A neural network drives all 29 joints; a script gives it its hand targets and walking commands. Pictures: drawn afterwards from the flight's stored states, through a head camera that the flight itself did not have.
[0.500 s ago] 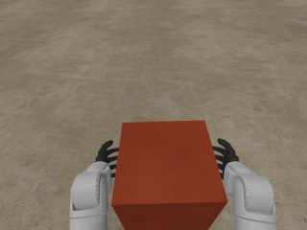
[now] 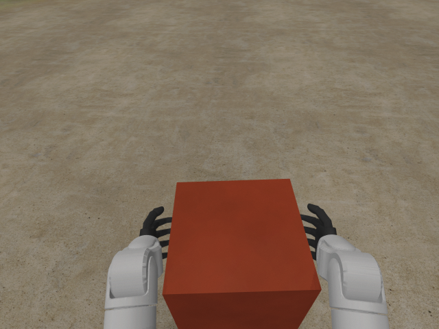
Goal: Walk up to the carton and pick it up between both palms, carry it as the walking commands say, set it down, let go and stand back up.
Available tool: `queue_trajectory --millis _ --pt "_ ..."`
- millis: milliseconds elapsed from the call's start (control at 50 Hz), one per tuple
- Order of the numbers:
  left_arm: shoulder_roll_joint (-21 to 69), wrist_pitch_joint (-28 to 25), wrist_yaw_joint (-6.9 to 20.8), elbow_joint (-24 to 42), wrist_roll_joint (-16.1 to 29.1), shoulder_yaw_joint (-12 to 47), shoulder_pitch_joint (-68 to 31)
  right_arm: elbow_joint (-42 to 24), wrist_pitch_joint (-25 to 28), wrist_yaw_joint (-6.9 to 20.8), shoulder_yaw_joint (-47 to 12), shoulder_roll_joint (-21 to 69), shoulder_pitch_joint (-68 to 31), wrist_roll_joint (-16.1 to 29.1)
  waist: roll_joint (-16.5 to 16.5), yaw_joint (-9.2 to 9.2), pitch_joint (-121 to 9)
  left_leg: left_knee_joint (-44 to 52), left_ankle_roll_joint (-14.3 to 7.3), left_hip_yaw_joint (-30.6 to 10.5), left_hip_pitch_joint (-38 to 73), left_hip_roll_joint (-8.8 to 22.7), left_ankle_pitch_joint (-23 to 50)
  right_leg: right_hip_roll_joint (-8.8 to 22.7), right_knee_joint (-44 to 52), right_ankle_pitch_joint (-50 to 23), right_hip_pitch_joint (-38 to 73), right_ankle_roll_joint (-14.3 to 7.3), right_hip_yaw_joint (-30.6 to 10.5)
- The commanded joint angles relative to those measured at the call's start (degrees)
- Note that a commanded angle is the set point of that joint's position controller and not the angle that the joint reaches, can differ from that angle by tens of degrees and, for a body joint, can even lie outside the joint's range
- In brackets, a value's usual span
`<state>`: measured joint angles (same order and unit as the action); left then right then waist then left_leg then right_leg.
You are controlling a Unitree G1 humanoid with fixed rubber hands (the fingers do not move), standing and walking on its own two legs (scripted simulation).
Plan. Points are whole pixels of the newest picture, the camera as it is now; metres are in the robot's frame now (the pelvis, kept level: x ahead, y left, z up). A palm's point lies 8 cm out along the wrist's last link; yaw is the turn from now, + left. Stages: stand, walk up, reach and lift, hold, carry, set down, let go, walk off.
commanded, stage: carry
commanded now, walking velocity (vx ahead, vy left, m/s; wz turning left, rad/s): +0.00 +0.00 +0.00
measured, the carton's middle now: (235, 263) +0.27 +0.00 +0.00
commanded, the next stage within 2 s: hold in 1.24 s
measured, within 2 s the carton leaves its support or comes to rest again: neither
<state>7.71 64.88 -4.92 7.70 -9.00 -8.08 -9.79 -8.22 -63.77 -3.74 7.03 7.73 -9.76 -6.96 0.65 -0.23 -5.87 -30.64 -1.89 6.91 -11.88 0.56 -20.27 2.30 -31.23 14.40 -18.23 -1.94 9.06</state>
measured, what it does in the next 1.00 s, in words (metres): stands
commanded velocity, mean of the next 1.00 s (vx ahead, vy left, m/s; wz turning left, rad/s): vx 0.00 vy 0.00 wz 0.00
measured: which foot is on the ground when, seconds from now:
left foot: down 0.00-1.00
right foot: down 0.00-1.00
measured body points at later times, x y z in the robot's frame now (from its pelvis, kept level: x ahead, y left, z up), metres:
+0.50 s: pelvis -0.02 +0.00 +0.00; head -0.04 +0.00 +0.45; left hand +0.26 +0.16 +0.05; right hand +0.26 -0.15 +0.05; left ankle -0.04 +0.09 -0.73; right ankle +0.02 -0.10 -0.73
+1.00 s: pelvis -0.03 +0.00 +0.00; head -0.05 +0.00 +0.45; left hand +0.25 +0.16 +0.04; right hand +0.24 -0.15 +0.04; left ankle -0.04 +0.09 -0.73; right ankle +0.02 -0.10 -0.73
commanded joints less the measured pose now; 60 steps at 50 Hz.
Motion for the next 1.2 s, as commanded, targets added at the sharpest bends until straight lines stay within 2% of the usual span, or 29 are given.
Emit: queue_trajectory --millis 0,40,60,80,140,160,200,280,300,340,380,420,440,480,500,560,620,640,660,680,780,800,820,840,920,980,1000,1020,1180 --pt "49.8 -3.3 14.5 10.0 23.0 38.3 -32.5 -6.3 2.4 13.2 -36.8 52.7 -29.5 19.6 -0.4 0.06 -14.8 4.8 0.2 -8.0 1.6 8.2 17.5 7.7 3.9 -15.7 7.8 -0.4 -8.2" --pt "48.7 -4.1 14.3 7.1 21.4 36.3 -31.7 -2.8 3.2 13.0 -34.5 51.9 -28.2 17.8 -0.3 0.10 -15.6 4.7 0.1 -7.8 1.8 8.1 16.9 7.7 4.0 -15.2 7.7 -0.4 -8.4" --pt "49.4 -4.1 14.2 11.5 23.3 38.9 -32.1 -7.7 3.2 12.7 -37.1 51.9 -28.8 19.5 -0.5 0.05 -14.9 4.7 0.1 -7.9 1.9 8.2 17.3 7.6 3.9 -15.5 7.4 -0.4 -8.3" --pt "48.6 -4.4 14.2 7.7 21.5 36.8 -31.3 -4.6 3.5 12.7 -35.2 51.3 -28.5 18.0 0.0 0.08 -15.6 4.6 0.0 -7.8 2.2 8.2 18.2 7.6 3.6 -15.7 7.4 -0.4 -8.2" --pt "48.1 -5.1 14.1 9.5 21.9 37.3 -30.9 -5.1 4.1 12.5 -35.7 51.4 -26.8 18.2 -0.2 0.14 -15.6 4.1 -0.1 -7.8 1.7 8.2 18.1 7.7 3.7 -16.0 7.8 -0.4 -8.3" --pt "47.6 -5.7 14.1 7.0 20.5 35.6 -30.4 -3.2 4.6 12.6 -34.5 50.5 -26.9 16.9 -0.7 0.14 -15.2 4.4 0.0 -8.1 1.4 8.2 17.9 7.9 3.7 -15.9 7.5 -0.5 -8.4" --pt "48.1 -6.0 13.9 10.7 21.9 37.9 -31.6 -6.8 4.9 12.5 -36.2 51.1 -28.0 18.4 0.0 0.06 -15.7 4.6 0.2 -8.0 1.9 8.3 18.1 7.8 3.5 -15.3 7.4 -0.4 -8.2" --pt "46.7 -6.9 13.8 7.9 20.1 35.8 -29.8 -4.4 5.8 12.3 -34.4 49.6 -26.4 16.7 0.5 0.06 -15.6 4.7 0.2 -8.1 1.5 8.4 18.0 7.5 3.4 -14.8 7.1 -0.5 -8.3" --pt "47.0 -6.7 13.7 11.1 21.6 37.5 -30.4 -7.5 5.5 12.1 -36.3 50.3 -27.4 18.2 0.2 0.11 -15.2 4.7 0.0 -8.2 2.0 8.4 17.8 7.8 3.7 -14.4 6.8 -0.5 -8.5" --pt "45.9 -7.3 13.8 5.6 19.2 34.5 -28.4 -2.4 6.1 12.1 -33.4 49.2 -25.5 15.8 0.2 0.12 -15.4 4.7 -0.1 -8.2 1.7 8.5 17.3 7.8 3.9 -14.1 6.8 -0.5 -8.5" --pt "46.2 -7.7 13.7 8.9 20.4 36.4 -29.7 -5.1 6.5 12.1 -34.8 49.5 -26.1 16.8 0.6 0.11 -14.6 4.9 0.0 -7.9 1.4 8.3 17.0 7.7 4.1 -13.8 6.6 -0.4 -8.5" --pt "45.4 -8.8 13.7 4.4 18.3 33.3 -29.1 -1.1 7.6 12.0 -32.4 48.7 -25.7 14.9 -0.3 0.05 -15.0 5.2 0.0 -8.7 1.2 8.6 16.8 7.5 3.9 -12.7 6.6 -0.5 -8.3" --pt "46.4 -8.5 13.6 10.5 21.1 36.6 -30.1 -7.0 7.4 11.9 -35.6 49.3 -26.9 17.6 -0.5 0.06 -14.5 5.2 -0.1 -8.4 0.5 8.4 15.2 7.6 4.3 -12.4 6.8 -0.4 -8.5" --pt "46.0 -7.9 13.4 9.2 20.7 35.9 -29.6 -4.9 6.6 11.7 -34.6 49.4 -25.8 17.0 -0.6 0.00 -14.9 4.7 -0.4 -7.9 1.1 8.1 13.7 8.1 4.6 -12.8 6.6 -0.7 -8.9" --pt "44.5 -8.5 13.5 3.5 17.8 32.6 -28.0 0.0 7.2 11.7 -31.9 48.1 -24.3 14.2 -0.5 -0.03 -14.7 4.9 -0.4 -8.4 0.4 8.1 14.1 7.9 4.5 -13.0 6.7 -0.7 -8.8" --pt "45.1 -9.1 13.3 8.3 19.7 35.1 -29.4 -4.4 7.8 11.6 -34.3 48.5 -25.4 16.2 -0.5 -0.01 -13.8 5.0 -0.4 -8.3 0.1 7.9 13.5 8.1 4.6 -13.3 6.4 -0.7 -8.9" --pt "44.1 -10.5 13.2 4.5 17.5 32.7 -28.2 -0.9 9.2 11.6 -32.2 47.6 -24.6 14.4 -0.9 0.03 -13.8 5.2 -0.5 -8.2 0.3 8.0 12.5 7.9 5.0 -11.7 6.2 -0.7 -9.0" --pt "44.6 -10.2 13.1 9.2 19.7 35.0 -29.5 -5.5 9.0 11.5 -34.6 48.6 -26.3 16.6 -0.9 0.10 -13.5 5.3 -0.6 -8.1 -0.1 8.0 12.0 7.8 5.3 -11.0 6.2 -0.6 -9.0" --pt "44.5 -10.4 13.1 3.6 17.5 32.3 -28.8 -0.7 9.1 11.5 -31.7 47.6 -25.9 14.4 0.0 0.08 -14.1 5.7 -0.6 -8.7 0.1 8.3 12.9 7.8 4.8 -10.4 6.2 -0.7 -8.9" --pt "44.6 -10.5 13.1 7.1 18.8 34.1 -29.0 -3.1 9.2 11.6 -33.3 48.3 -25.4 15.8 0.8 0.15 -13.7 5.8 -0.5 -8.7 0.4 8.6 13.7 7.8 5.0 -10.0 5.8 -0.5 -8.7" --pt "44.1 -11.6 13.0 4.8 17.6 32.6 -28.4 -1.1 10.2 11.3 -31.9 47.4 -24.9 14.3 -0.4 0.13 -14.7 5.4 -0.5 -8.3 0.6 8.4 13.9 7.5 4.5 -11.2 6.3 -0.5 -8.7" --pt "44.7 -11.3 13.0 7.8 19.1 34.5 -28.7 -4.5 10.0 11.3 -33.9 47.6 -25.1 15.7 -0.5 0.07 -14.0 5.3 -0.4 -8.5 0.1 8.5 13.6 7.5 4.7 -11.3 6.1 -0.5 -8.7" --pt "43.5 -11.5 13.0 4.1 17.2 32.1 -27.9 -0.2 10.1 11.3 -31.5 47.1 -24.3 13.8 -1.0 0.04 -14.5 5.5 -0.6 -8.5 0.5 8.6 13.1 7.4 4.7 -10.4 6.1 -0.5 -8.8" --pt "43.4 -11.7 12.9 6.7 18.1 33.3 -28.3 -2.4 10.3 11.2 -32.4 47.0 -23.8 14.6 -0.4 0.03 -14.2 5.2 -0.8 -8.0 0.4 8.3 12.1 7.6 5.1 -10.2 6.0 -0.7 -9.2" --pt "43.2 -12.3 12.9 4.2 17.1 31.8 -27.3 -1.3 11.0 11.1 -31.2 46.5 -24.3 13.9 0.2 0.10 -14.7 5.5 -0.7 -8.3 -0.2 8.2 11.9 7.6 4.9 -10.0 6.4 -0.7 -9.0" --pt "43.3 -12.6 12.8 6.4 17.9 32.9 -27.6 -3.4 11.3 11.0 -33.2 46.9 -24.5 14.9 -1.5 0.11 -14.5 4.7 -0.9 -8.2 0.0 8.1 11.9 7.9 5.2 -11.5 6.3 -0.7 -9.6" --pt "42.9 -13.1 12.8 3.2 16.4 31.3 -27.7 0.7 11.6 10.9 -30.8 46.5 -23.4 13.0 -0.2 0.01 -14.9 5.0 -0.7 -8.2 0.6 8.1 12.9 7.9 4.8 -11.6 6.2 -0.8 -9.3" --pt "43.1 -12.9 12.8 6.1 17.7 32.9 -27.4 -2.2 11.5 10.9 -32.6 47.0 -23.4 14.5 -0.9 0.06 -14.0 4.8 -0.8 -8.0 0.2 8.1 12.0 7.8 5.2 -10.6 5.8 -0.8 -9.4" --pt "42.9 -13.7 12.7 4.4 16.8 32.1 -27.0 -1.3 12.4 10.9 -31.8 46.0 -23.5 13.7 -0.2 0.11 -14.0 5.4 -0.8 -8.3 -0.4 8.1 12.3 7.5 5.0 -10.2 6.0 -0.6 -9.1"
